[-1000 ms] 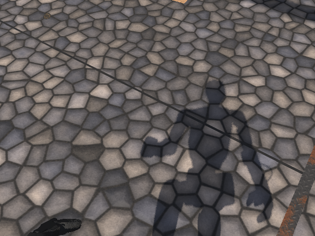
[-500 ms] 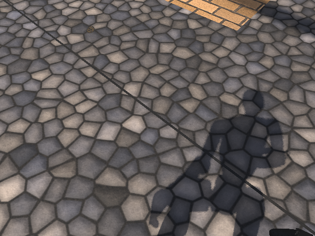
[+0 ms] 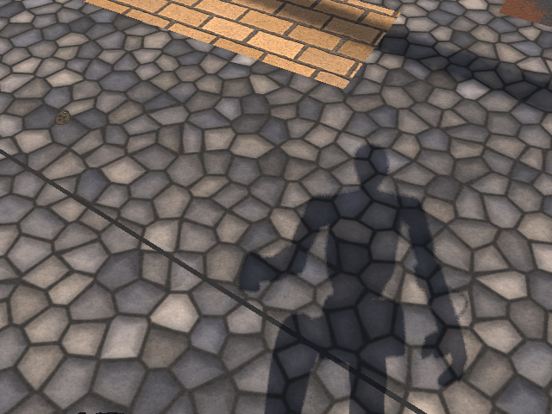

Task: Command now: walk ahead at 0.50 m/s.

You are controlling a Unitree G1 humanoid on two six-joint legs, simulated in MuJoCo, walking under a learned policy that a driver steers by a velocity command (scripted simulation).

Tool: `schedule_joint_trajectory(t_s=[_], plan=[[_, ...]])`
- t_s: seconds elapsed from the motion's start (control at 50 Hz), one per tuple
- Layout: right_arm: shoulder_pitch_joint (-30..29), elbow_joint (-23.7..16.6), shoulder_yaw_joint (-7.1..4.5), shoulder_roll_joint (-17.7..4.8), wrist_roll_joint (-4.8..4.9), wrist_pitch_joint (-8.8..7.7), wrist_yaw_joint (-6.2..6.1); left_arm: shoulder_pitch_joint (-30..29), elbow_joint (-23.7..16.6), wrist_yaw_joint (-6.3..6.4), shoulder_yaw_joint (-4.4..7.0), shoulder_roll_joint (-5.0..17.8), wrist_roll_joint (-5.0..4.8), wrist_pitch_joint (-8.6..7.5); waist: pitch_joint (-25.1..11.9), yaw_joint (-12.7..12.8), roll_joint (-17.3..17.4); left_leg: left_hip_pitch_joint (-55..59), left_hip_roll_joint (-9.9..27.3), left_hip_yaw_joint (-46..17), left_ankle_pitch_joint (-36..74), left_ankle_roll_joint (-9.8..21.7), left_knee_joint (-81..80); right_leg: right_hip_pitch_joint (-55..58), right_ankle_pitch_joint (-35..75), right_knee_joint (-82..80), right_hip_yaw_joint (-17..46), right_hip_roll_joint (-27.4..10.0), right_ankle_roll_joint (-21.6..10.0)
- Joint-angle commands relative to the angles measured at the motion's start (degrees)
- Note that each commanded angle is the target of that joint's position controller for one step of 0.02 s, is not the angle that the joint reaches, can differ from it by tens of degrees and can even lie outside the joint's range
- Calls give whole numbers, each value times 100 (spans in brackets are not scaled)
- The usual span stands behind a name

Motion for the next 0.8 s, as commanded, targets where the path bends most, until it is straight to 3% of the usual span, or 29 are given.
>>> schedule_joint_trajectory(t_s=[0.02,0.04,0.06,0.08,0.1,0.12,0.14,0.16,0.18,0.2,0.22,0.28,0.34,0.42,0.48,0.52,0.56,0.6,0.62,0.64,0.66,0.68,0.7,0.72,0.76,0.8], plan=[[131,-83,-248,-1037,36,49,-63,-545,-516,-86,112,537,-16,-132,284,155,618,167,1846,-741,2270,802,70,-39,-407,-258,-13,75,-201],[61,-83,-264,-1080,35,78,-74,-327,-465,-94,150,626,-14,-141,151,298,690,245,1845,-716,2858,740,327,319,-619,-300,-105,178,-285],[-72,-101,-268,-1103,39,111,-83,171,-326,-81,229,756,0,-147,-143,604,724,196,1714,-577,3767,643,898,1063,-669,-419,-286,362,-404],[-88,-128,-215,-970,9,141,-91,1087,-27,-36,374,1016,17,-139,-725,995,606,-176,1400,-356,4072,487,1961,2368,-557,-416,-343,427,-573],[27,-267,-95,-707,-126,138,-103,2102,171,23,489,1434,71,-114,-1602,1280,-122,-1374,1017,-94,2407,284,3792,4125,-429,-236,875,-629,-929],[734,-261,96,4,-94,10,-31,2275,298,-15,536,1716,57,-85,-2184,858,-1645,-3580,-66,-298,-1493,-38,5542,5762,-1826,-1023,3594,-1699,-1806],[324,-206,-40,-652,34,-115,8,2142,222,-24,375,1129,0,-98,-1885,1088,-922,-4216,224,-998,-1811,51,6178,5550,-2632,-1430,3820,-1584,-1630],[-211,-375,-117,-908,174,-202,37,1683,142,-5,309,946,17,-120,-1080,1021,-640,-4545,502,-883,-1286,148,6212,4821,-2461,-1562,3032,-1429,-1409],[-484,-416,-110,-862,160,-230,3,1282,64,-1,281,868,59,-134,-659,857,-177,-4372,799,-721,-740,142,5979,4049,-1892,-1710,2447,-1228,-1310],[-620,-427,-140,-814,70,-213,-24,1033,39,-10,245,721,101,-150,-342,721,-51,-4181,971,-679,-395,101,5656,3426,-1324,-1872,1997,-1044,-1276],[-509,-397,-148,-730,38,-158,-25,926,41,-13,210,620,160,-174,-322,542,-188,-3821,1111,-728,-158,80,5479,3056,-962,-2011,1701,-916,-1234],[-483,-375,-121,-463,0,6,-48,1002,159,-8,225,677,102,-233,-173,398,-160,-3690,1208,-647,126,-59,4951,2640,-467,-2376,1178,-806,-1320],[-1059,-569,-121,-447,-69,33,-52,1261,310,78,270,846,95,-211,42,511,-32,-4157,1225,-608,962,-225,4048,2731,-176,-2556,841,-760,-1316],[-1792,-752,-55,-290,-46,-35,23,1567,490,154,266,891,43,-161,197,737,-67,-3874,1000,-368,2090,-250,2678,2732,-141,-2616,280,-486,-1095],[-2295,-903,-11,-262,-21,-71,95,1871,695,176,266,898,22,-96,367,891,-26,-3787,843,-286,2252,-213,2089,3062,119,-2461,181,-574,-1067],[-2432,-983,-8,-284,-50,-123,168,1959,802,205,267,896,40,1,319,877,-76,-3648,699,-263,2137,-113,1788,3423,1006,-2040,113,-657,-965],[-2161,-925,-66,-466,-70,-159,220,1848,830,238,291,965,39,76,49,664,-248,-3199,571,-298,1883,43,1641,3706,1714,-1548,174,-748,-801],[-1057,-540,-217,-786,-130,-179,197,1556,770,269,291,982,30,127,-579,79,-214,-1845,317,-92,2284,264,1317,3723,2578,-357,-35,-423,-514],[-467,-381,-297,-1141,-210,-171,157,1741,692,289,233,838,133,118,-1239,-28,267,-494,926,-623,4352,494,1642,3056,1466,799,-290,-77,-238],[-184,-328,-311,-1427,-278,-85,114,2536,729,232,37,245,268,50,-2052,301,1560,1585,2319,-2456,6038,1581,1997,1116,-2140,2902,-382,686,199],[-162,-296,-193,-993,-104,-15,144,2708,878,185,33,320,167,2,-2707,244,1598,1763,2597,-3325,5717,2072,1628,697,-4209,3852,252,847,352],[-580,-428,-177,-952,-11,25,165,2223,731,173,143,761,25,-16,-2105,212,1173,1071,2304,-2933,4709,1859,1372,348,-4108,4192,406,582,326],[-1069,-587,-185,-920,-22,58,132,1636,562,239,172,829,-38,15,-1397,242,812,324,2035,-2510,3913,1614,1164,52,-3759,4140,272,427,310],[-1381,-674,-170,-868,-60,84,103,1341,506,323,210,843,4,88,-876,315,504,-512,1861,-2221,3501,1479,920,26,-3451,3896,223,302,327],[-1572,-728,-197,-879,-135,135,63,1389,449,443,252,772,90,254,-663,561,626,-1574,1640,-2057,2672,1336,563,651,-3031,3267,280,189,300],[-1595,-768,-241,-933,-178,182,23,1439,418,504,248,616,101,321,-682,642,859,-1974,1478,-1921,2335,1332,422,946,-2874,2618,215,291,311]])
Next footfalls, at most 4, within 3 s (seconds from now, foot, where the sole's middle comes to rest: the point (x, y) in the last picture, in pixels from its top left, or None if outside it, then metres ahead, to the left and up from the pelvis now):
0.08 right None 0.23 -0.13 -0.78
0.62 left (228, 395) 0.53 0.10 -0.78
1.06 right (320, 384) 0.54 -0.13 -0.78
1.48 left None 0.44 0.12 -0.78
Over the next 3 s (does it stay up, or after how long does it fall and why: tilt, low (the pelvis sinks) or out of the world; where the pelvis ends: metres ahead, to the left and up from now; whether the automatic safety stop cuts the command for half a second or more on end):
stays up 0.75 0.50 -0.02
